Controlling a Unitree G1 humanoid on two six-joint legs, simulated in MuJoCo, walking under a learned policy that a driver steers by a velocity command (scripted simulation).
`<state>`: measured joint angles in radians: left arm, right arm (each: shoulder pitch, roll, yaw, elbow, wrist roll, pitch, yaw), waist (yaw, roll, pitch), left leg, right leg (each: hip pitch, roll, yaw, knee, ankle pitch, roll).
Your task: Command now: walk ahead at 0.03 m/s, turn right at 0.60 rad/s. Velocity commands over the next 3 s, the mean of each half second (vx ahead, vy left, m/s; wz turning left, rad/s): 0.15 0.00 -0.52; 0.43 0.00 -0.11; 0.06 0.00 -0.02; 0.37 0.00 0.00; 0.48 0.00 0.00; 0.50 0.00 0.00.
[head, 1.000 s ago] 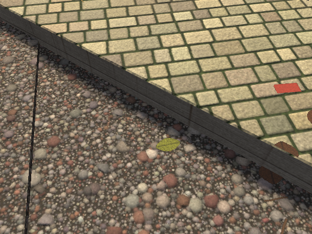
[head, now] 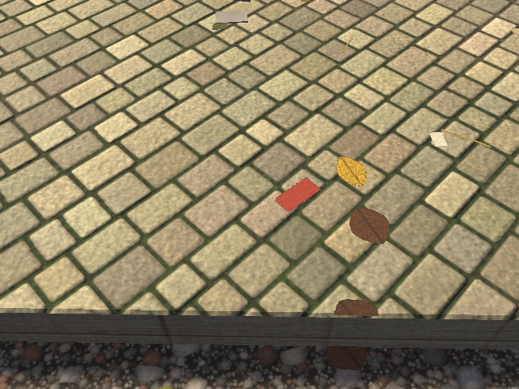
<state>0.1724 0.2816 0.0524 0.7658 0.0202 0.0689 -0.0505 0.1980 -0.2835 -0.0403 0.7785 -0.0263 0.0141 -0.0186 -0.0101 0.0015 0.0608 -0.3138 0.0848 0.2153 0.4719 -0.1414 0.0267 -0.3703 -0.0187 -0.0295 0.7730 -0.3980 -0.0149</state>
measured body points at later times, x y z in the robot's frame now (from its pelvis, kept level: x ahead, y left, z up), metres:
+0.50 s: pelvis +0.05 -0.01 +0.01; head +0.05 -0.01 +0.46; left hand +0.16 +0.24 -0.12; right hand +0.11 -0.31 -0.10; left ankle +0.08 +0.09 -0.72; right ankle +0.00 -0.10 -0.73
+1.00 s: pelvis +0.23 -0.08 -0.01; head +0.26 -0.09 +0.44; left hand +0.49 +0.08 -0.11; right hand +0.12 -0.31 -0.15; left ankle +0.10 +0.08 -0.71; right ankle +0.30 -0.17 -0.74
